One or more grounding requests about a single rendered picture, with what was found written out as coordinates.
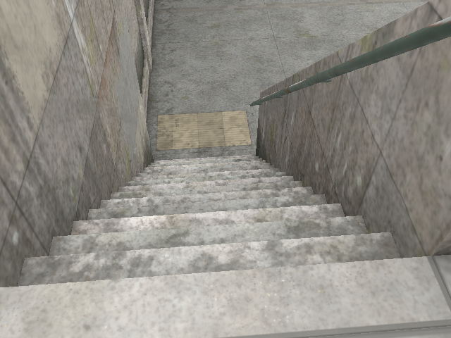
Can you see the stairs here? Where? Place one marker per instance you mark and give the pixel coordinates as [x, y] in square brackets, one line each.
[202, 215]

